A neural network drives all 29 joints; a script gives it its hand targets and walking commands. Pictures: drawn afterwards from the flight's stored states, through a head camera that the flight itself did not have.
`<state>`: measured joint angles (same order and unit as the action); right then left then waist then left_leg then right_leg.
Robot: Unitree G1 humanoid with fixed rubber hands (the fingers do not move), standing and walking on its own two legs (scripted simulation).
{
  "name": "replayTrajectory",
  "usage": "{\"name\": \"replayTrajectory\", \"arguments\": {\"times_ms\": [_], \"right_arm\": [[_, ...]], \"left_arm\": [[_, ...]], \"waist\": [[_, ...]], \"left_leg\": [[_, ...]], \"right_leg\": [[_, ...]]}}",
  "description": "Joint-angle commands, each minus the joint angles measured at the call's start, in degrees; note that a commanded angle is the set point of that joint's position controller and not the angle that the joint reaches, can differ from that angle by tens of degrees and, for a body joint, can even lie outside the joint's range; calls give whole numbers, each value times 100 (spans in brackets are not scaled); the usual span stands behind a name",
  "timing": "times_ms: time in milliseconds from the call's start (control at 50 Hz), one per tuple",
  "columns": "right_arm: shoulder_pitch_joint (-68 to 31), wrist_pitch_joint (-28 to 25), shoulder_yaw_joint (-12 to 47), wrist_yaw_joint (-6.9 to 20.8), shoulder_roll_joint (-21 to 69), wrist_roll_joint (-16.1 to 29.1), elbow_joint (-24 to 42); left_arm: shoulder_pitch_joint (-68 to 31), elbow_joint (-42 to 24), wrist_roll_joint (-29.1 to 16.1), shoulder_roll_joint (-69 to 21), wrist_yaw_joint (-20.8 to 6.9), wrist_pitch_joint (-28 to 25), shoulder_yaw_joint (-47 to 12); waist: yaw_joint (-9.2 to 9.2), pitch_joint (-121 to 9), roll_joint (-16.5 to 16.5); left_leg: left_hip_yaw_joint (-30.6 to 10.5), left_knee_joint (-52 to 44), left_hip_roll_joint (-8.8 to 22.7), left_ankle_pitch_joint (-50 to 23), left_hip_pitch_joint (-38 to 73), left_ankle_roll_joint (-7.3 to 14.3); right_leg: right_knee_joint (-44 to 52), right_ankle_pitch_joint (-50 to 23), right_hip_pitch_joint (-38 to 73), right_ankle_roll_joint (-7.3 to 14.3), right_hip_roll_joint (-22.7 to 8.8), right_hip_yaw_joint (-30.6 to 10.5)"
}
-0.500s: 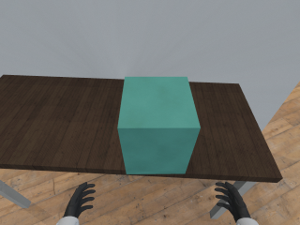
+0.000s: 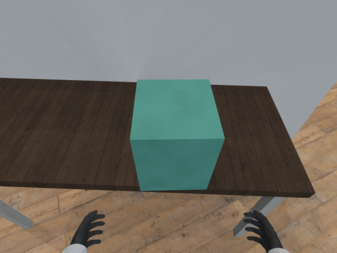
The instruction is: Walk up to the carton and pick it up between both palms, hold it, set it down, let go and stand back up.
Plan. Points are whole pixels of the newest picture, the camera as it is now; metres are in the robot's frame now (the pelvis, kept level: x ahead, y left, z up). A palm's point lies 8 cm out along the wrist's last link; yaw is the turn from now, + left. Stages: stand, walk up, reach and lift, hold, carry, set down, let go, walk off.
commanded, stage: let go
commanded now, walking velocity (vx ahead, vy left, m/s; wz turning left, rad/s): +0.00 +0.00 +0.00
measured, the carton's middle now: (173, 137) +0.42 +0.02 +0.01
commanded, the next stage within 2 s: stand in 0.34 s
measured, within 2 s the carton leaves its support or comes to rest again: neither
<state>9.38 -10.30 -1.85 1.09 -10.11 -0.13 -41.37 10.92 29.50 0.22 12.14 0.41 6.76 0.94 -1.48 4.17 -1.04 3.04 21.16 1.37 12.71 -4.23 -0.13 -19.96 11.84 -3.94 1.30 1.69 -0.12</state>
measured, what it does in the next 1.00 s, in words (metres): stands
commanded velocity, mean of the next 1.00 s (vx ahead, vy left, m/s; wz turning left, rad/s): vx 0.00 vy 0.00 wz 0.00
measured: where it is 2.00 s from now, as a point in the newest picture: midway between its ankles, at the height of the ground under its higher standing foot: outside the picture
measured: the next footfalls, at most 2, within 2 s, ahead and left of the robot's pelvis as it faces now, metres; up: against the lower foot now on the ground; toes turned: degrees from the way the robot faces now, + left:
none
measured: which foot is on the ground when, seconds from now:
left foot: down 0.00-1.00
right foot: down 0.00-1.00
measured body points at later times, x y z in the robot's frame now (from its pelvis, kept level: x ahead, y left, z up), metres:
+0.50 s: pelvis -0.01 +0.00 -0.01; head +0.00 +0.01 +0.44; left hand +0.14 +0.24 -0.11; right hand +0.13 -0.25 -0.11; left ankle -0.01 +0.12 -0.75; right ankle -0.01 -0.11 -0.75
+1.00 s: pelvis -0.02 +0.02 -0.01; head -0.02 +0.03 +0.44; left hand +0.09 +0.26 -0.13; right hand +0.03 -0.24 -0.14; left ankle -0.01 +0.12 -0.75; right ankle -0.01 -0.11 -0.75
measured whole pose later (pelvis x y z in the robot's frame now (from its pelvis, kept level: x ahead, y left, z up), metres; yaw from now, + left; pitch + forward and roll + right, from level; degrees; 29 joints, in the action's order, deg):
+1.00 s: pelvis -0.02 +0.02 -0.01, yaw -3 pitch +0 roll +0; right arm 19.1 0.5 -2.4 -0.2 -12.1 -1.7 -46.4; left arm 17.1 42.4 2.0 11.8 0.4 -0.6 1.0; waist 0.3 -1.4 -0.6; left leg 6.2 28.6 0.8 14.8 -14.1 1.8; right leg -28.6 13.3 -15.4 -0.5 0.8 -3.0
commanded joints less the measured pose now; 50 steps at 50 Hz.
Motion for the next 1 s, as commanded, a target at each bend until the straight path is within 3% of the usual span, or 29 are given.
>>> {"name": "replayTrajectory", "arguments": {"times_ms": [0,320,340,380,400,540,780,980], "right_arm": [[-307,-186,-176,-6,-605,-14,488],[-341,-101,-200,0,-652,-15,529],[233,589,-336,-42,-960,-202,256],[336,1033,-344,-47,-921,-252,338],[352,1077,-321,-41,-886,-230,399],[428,993,-270,2,-842,-157,340],[978,1022,-240,-122,-933,-161,-34],[1124,1000,-226,-159,-887,-150,-250]], "left_arm": [[-378,-532,-15,479,19,-115,126],[-490,-474,-48,453,30,-39,85],[185,-18,393,802,-19,-487,281],[219,152,333,813,-84,-728,294],[63,116,321,763,-107,-799,279],[138,317,205,623,-135,-904,227],[580,731,184,555,-21,-806,167],[684,1056,166,466,29,-819,146]], "waist": [[22,-514,167],[7,-347,101],[31,-67,433],[166,171,104],[209,-89,4],[171,-969,20],[139,-330,156],[174,-330,117]], "left_leg": [[121,-35,-66,-1510,562,-162],[152,-83,-74,-1132,405,-137],[-329,233,611,-1406,-249,21],[-292,184,526,102,-748,65],[-282,253,499,-75,-704,66],[-258,492,440,-216,-620,151],[-431,88,526,216,-1117,317],[-509,-129,568,458,-997,387]], "right_leg": [[378,-738,-622,6,-61,151],[361,-495,-611,-3,-75,133],[-96,-980,-1030,-104,-526,-400],[33,-524,-1102,-107,-563,-578],[-81,-1007,-915,-54,-605,-599],[-434,-1199,-908,79,-567,-643],[-504,-440,-1279,37,-431,-650],[-427,-225,-1395,-1,-395,-674]]}}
